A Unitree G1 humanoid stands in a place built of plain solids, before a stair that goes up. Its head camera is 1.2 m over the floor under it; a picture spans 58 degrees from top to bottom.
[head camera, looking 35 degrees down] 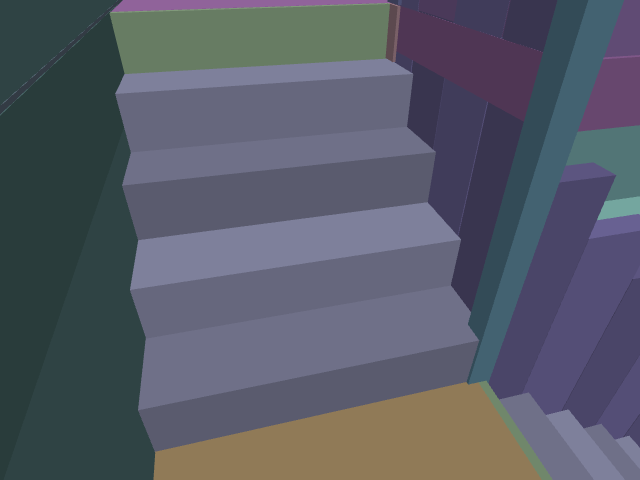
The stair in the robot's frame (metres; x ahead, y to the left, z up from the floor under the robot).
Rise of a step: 0.20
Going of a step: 0.25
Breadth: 1.02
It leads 14 degrees to the left of straight ahead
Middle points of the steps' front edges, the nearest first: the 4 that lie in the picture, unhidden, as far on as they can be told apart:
0.78 -0.03 0.20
1.03 0.03 0.40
1.27 0.09 0.60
1.51 0.15 0.79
